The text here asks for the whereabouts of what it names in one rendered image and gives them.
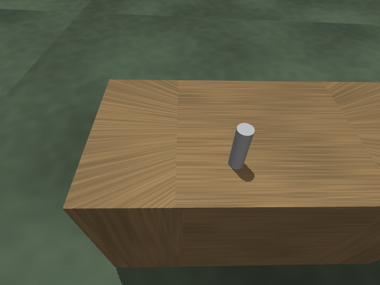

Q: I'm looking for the can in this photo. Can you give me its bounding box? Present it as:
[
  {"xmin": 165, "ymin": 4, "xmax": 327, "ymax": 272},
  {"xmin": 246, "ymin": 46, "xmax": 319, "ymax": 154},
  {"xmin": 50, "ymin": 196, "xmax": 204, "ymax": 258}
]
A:
[{"xmin": 228, "ymin": 123, "xmax": 255, "ymax": 169}]

